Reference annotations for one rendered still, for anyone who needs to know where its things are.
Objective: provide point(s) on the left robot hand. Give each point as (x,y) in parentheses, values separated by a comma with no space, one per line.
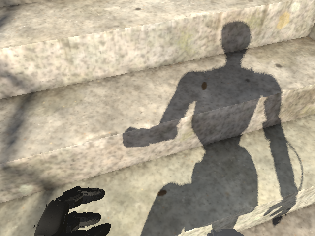
(57,221)

